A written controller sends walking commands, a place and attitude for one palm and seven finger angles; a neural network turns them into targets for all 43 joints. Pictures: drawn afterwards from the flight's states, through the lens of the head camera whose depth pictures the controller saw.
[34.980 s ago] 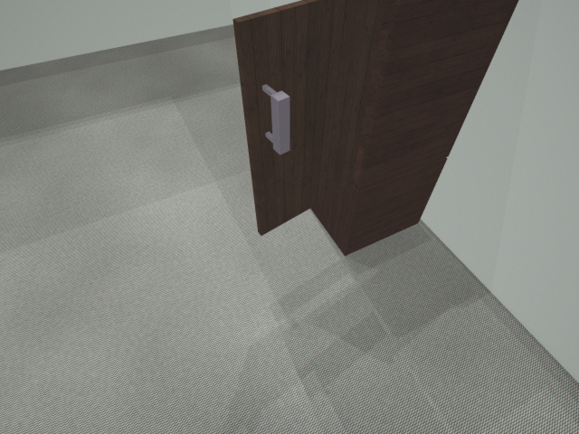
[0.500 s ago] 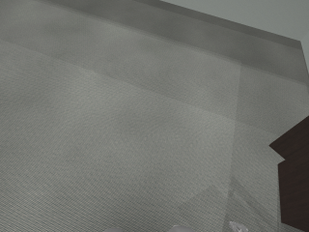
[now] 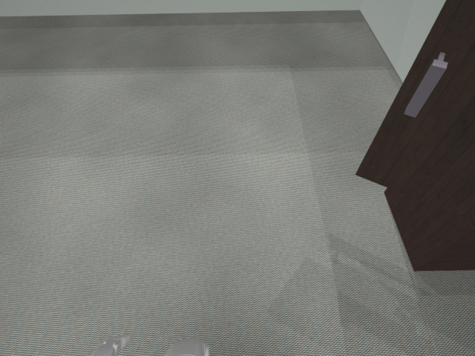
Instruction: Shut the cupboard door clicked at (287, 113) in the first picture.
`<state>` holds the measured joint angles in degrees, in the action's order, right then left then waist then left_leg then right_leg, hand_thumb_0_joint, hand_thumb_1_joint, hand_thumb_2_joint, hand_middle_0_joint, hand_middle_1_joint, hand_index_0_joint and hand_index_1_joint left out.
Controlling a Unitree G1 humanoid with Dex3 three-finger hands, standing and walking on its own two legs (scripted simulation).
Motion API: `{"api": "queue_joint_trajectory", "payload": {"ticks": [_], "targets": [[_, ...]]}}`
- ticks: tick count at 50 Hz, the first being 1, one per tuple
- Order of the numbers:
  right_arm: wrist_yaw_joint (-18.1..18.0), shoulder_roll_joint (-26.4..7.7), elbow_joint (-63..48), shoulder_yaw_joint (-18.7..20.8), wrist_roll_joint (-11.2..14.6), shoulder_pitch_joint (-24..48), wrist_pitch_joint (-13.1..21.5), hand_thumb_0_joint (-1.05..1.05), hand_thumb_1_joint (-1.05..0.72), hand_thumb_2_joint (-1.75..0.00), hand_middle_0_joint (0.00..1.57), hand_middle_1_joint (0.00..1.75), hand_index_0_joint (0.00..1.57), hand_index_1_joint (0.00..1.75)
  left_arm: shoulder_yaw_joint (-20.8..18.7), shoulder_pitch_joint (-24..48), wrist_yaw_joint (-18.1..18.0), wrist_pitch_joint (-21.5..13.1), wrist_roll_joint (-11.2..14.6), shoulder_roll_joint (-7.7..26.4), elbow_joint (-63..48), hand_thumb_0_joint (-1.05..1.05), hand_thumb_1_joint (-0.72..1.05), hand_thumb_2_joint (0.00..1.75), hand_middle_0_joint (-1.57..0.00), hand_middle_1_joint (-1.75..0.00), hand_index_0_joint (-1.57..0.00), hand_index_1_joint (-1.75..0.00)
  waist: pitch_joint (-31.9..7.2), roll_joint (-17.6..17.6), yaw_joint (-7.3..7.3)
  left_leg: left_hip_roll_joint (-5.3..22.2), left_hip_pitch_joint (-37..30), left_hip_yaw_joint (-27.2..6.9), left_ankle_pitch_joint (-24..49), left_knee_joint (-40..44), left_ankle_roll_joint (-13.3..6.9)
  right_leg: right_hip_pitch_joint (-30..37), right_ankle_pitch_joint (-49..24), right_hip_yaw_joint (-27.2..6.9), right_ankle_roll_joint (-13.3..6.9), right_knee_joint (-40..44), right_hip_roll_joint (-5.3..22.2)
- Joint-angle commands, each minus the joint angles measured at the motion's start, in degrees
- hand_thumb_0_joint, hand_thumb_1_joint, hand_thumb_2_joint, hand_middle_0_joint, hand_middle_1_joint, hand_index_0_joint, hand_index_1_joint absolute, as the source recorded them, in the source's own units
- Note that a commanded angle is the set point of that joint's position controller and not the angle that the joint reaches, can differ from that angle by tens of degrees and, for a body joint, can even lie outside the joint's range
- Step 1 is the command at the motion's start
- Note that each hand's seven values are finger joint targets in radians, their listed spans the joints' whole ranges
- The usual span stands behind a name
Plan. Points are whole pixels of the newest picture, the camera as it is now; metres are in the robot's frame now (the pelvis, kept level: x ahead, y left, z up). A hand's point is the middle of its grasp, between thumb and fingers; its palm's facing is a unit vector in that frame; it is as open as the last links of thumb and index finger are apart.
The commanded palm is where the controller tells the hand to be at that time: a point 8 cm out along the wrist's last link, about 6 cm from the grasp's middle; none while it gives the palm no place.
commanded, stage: turn to face it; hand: left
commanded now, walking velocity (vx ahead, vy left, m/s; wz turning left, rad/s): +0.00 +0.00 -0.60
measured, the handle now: (425, 84) +0.67 -0.41 +0.06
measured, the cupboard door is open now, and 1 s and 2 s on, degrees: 59 59 59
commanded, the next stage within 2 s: take the last steps up to it in 0.74 s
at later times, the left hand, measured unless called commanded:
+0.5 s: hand (132, 332) +0.18 +0.22 -0.16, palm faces -0.28 -0.94 -0.21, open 7.4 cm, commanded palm none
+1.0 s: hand (164, 335) +0.18 +0.16 -0.18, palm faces -0.43 -0.89 -0.16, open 7.4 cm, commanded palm none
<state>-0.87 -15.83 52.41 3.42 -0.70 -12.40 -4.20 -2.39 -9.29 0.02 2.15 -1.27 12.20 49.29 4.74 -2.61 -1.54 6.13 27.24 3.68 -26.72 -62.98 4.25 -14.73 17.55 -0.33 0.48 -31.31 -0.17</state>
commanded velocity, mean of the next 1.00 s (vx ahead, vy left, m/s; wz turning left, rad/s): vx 0.05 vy -0.03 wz -0.40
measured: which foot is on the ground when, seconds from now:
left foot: up 0.00-0.16, down 0.18-0.62, up 0.64-0.96, down 0.98-1.00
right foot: down 0.00-0.18, up 0.20-0.60, down 0.62-0.98, up 1.00-1.00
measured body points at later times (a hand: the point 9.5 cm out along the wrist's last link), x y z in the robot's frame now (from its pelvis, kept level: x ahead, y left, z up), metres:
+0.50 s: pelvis +0.02 +0.04 +0.01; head +0.07 +0.05 +0.46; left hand +0.19 +0.27 -0.14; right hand +0.00 -0.22 -0.12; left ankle +0.05 +0.14 -0.73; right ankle -0.04 -0.10 -0.67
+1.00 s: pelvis +0.05 +0.02 +0.00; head +0.07 +0.04 +0.45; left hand +0.20 +0.21 -0.16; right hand -0.02 -0.22 -0.14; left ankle +0.10 +0.12 -0.74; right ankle -0.03 -0.08 -0.72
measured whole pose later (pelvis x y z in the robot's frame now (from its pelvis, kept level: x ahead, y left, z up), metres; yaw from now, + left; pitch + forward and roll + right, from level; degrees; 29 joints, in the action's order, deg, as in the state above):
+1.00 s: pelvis +0.05 +0.02 +0.00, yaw -27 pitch +1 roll -1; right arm -1.0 -11.2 53.9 1.6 -1.7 -14.6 -0.4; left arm -3.0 -13.6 0.5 3.0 -1.2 11.4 55.1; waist 0.7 1.6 -1.1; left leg 3.3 17.4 4.1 -18.3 -33.6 1.0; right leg -16.6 24.5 -1.4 -0.6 -37.9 -1.3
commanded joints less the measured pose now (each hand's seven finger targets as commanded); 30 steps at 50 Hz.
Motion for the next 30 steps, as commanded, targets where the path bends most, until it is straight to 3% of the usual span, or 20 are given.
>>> {"api": "queue_joint_trajectory", "payload": {"ticks": [1,4,6,7,8,9,10,11,13,15,16,19,21,26,27,29,30], "targets": [[0.1,-3.4,-5.8,0.5,0.0,1.4,2.5,0.00,-0.90,-0.90,0.20,0.30,0.20,0.30,-3.8,-0.3,-0.7,-1.2,-0.2,12.7,-3.5,0.00,0.90,0.90,-0.20,-0.30,-0.20,-0.30,-7.4,11.7,1.41,-1.3,1.7,-1.3,2.6,7.4,1.1,6.6,-29.8,-12.0,-10.5,9.2,12.4],[0.0,-2.7,-6.5,0.3,0.2,1.7,3.0,0.00,-0.90,-0.90,0.20,0.30,0.20,0.30,-4.2,-1.1,-0.3,-0.8,-0.4,13.7,-3.2,0.00,0.90,0.90,-0.20,-0.30,-0.20,-0.30,-7.6,12.4,1.99,-3.4,-2.5,-0.4,2.8,17.6,0.9,5.0,-28.2,-15.2,-10.6,7.6,12.0],[-0.3,-2.8,-5.7,0.4,0.4,-1.7,3.5,0.00,-0.90,-0.90,0.20,0.30,0.20,0.30,-4.3,0.5,-0.3,-0.6,-0.2,13.3,-3.1,0.00,0.90,0.90,-0.20,-0.30,-0.20,-0.30,-8.5,12.2,0.28,-4.3,-8.5,-0.4,7.8,27.3,0.5,3.1,-26.7,-16.0,-8.6,4.6,10.8],[-0.4,-3.5,-4.8,0.5,0.4,-4.8,3.8,0.00,-0.90,-0.90,0.20,0.30,0.20,0.30,-4.2,1.8,-0.2,-0.3,0.2,13.0,-3.5,0.00,0.90,0.90,-0.20,-0.30,-0.20,-0.30,-9.1,11.6,-1.35,-4.5,-15.1,0.1,14.7,34.2,0.4,-1.2,-21.9,-14.9,-6.2,2.5,8.9],[-0.7,-6.8,-4.4,1.0,0.0,-6.3,4.5,0.00,-0.90,-0.90,0.20,0.30,0.20,0.30,-3.6,1.2,0.0,0.2,0.8,10.1,-4.2,0.00,0.90,0.90,-0.20,-0.30,-0.20,-0.30,-10.0,2.3,-1.58,1.2,-22.2,-5.7,17.2,41.7,-1.1,-7.5,-12.8,-11.5,-3.0,-3.0,4.2],[-0.9,-12.8,-4.7,2.2,-0.8,-7.7,4.8,0.00,-0.90,-0.90,0.20,0.30,0.20,0.30,-2.9,-1.0,0.5,0.5,1.2,6.5,-4.9,0.00,0.90,0.90,-0.20,-0.30,-0.20,-0.30,-11.1,-15.3,-1.58,16.2,-27.0,-21.5,23.8,45.0,-7.2,-16.7,11.2,-3.7,0.7,-15.9,-3.6],[-1.1,-13.9,-5.2,2.2,-1.0,-8.1,4.4,0.00,-0.90,-0.90,0.20,0.30,0.20,0.30,-2.9,0.1,0.4,0.6,0.8,7.5,-5.3,0.00,0.90,0.90,-0.20,-0.30,-0.20,-0.30,-10.3,-14.9,-2.25,22.2,-22.5,-24.1,25.2,45.8,-12.3,-16.4,20.1,-2.5,0.9,-28.3,-1.9],[-1.0,-11.9,-6.0,1.5,-1.1,-5.4,4.4,0.00,-0.90,-0.90,0.20,0.30,0.20,0.30,-3.1,-0.2,0.6,0.7,0.3,8.2,-5.0,0.00,0.90,0.90,-0.20,-0.30,-0.20,-0.30,-8.7,-10.9,-0.94,21.2,-18.2,-21.9,20.5,46.5,-13.2,-15.7,17.9,-3.6,0.9,-33.6,0.4],[-1.4,-9.1,-7.1,0.8,-1.2,-1.0,4.7,0.00,-0.90,-0.90,0.20,0.30,0.20,0.30,-4.0,0.8,1.6,0.8,-0.2,8.5,-3.6,0.00,0.90,0.90,-0.20,-0.30,-0.20,-0.30,-4.3,-9.6,0.65,16.6,-15.4,-14.7,25.5,46.3,-11.8,-17.4,12.2,-2.3,1.9,-38.0,1.6],[-1.5,-7.9,-7.1,0.5,-1.3,-0.2,4.5,0.00,-0.90,-0.90,0.20,0.30,0.20,0.30,-3.6,0.1,2.0,1.3,0.1,7.1,-3.1,0.00,0.90,0.90,-0.20,-0.30,-0.20,-0.30,-4.4,-8.0,1.19,13.7,-17.8,-6.9,31.3,44.3,-10.9,-17.0,9.1,-0.5,2.7,-36.1,2.0],[-1.7,-7.7,-6.7,0.5,-1.1,-0.7,4.6,0.00,-0.90,-0.90,0.20,0.30,0.20,0.30,-3.4,-0.1,2.2,1.3,0.1,6.5,-2.9,0.00,0.90,0.90,-0.20,-0.30,-0.20,-0.30,-5.5,-7.9,1.07,13.0,-20.2,-5.0,34.7,43.3,-10.8,-17.1,8.4,0.6,2.9,-34.5,2.1],[-1.5,-7.4,-4.9,0.9,-1.0,-4.5,4.7,0.00,-0.90,-0.90,0.20,0.30,0.20,0.30,-3.0,1.2,2.2,1.5,0.2,5.4,-3.1,0.00,0.90,0.90,-0.20,-0.30,-0.20,-0.30,-8.2,-7.2,-0.24,13.8,-24.9,-2.6,37.9,42.3,-11.5,-16.4,7.4,1.8,3.1,-29.3,2.3],[-1.3,-7.5,-4.1,1.2,-0.9,-5.4,4.5,0.00,-0.90,-0.90,0.20,0.30,0.20,0.30,-2.8,2.4,2.1,1.4,0.1,5.0,-3.5,0.00,0.90,0.90,-0.20,-0.30,-0.20,-0.30,-8.0,-7.9,-0.97,14.3,-25.2,-1.3,38.0,42.1,-11.7,-14.7,7.6,2.9,2.9,-24.7,2.4],[-0.6,-8.5,-2.7,1.8,-1.1,-4.8,4.0,0.00,-0.90,-0.90,0.20,0.30,0.20,0.30,-2.3,2.0,1.7,0.9,0.0,4.5,-3.1,0.00,0.90,0.90,-0.20,-0.30,-0.20,-0.30,-7.0,-9.3,-0.88,15.4,-21.3,0.5,35.2,40.1,-11.5,-6.9,7.3,5.6,1.3,-12.4,1.0],[-0.6,-8.7,-2.5,1.9,-1.1,-4.0,3.9,0.00,-0.90,-0.90,0.20,0.30,0.20,0.30,-2.3,0.7,1.6,0.7,0.1,4.4,-2.7,0.00,0.90,0.90,-0.20,-0.30,-0.20,-0.30,-7.3,-9.8,0.16,15.4,-20.1,1.3,34.4,38.7,-10.7,-4.1,4.7,5.4,0.8,-7.9,1.0],[-0.3,-8.3,-2.6,2.0,-0.5,-1.9,3.6,0.00,-0.90,-0.90,0.20,0.30,0.20,0.30,-2.9,-4.9,1.3,0.2,-0.1,6.4,-0.7,0.00,0.90,0.90,-0.20,-0.30,-0.20,-0.30,-8.1,-4.3,3.30,12.6,-14.0,4.6,26.3,32.0,-6.9,6.4,-7.5,4.8,-0.4,4.5,1.3],[-0.1,-5.3,-3.2,1.6,0.1,-2.3,3.5,0.00,-0.90,-0.90,0.20,0.30,0.20,0.30,-3.5,-7.5,0.7,-0.6,-0.6,10.6,0.0,0.00,0.90,0.90,-0.20,-0.30,-0.20,-0.30,-9.5,7.8,4.31,7.0,-7.4,8.3,14.7,22.3,-3.3,12.3,-14.6,-6.2,-3.1,11.9,9.8]]}}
